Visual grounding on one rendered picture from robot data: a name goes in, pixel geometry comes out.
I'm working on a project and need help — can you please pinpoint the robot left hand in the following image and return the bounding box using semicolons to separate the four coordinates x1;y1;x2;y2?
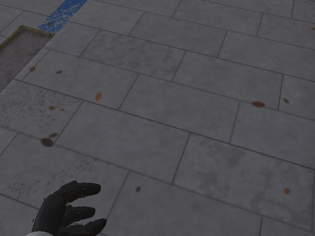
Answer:
31;180;107;236

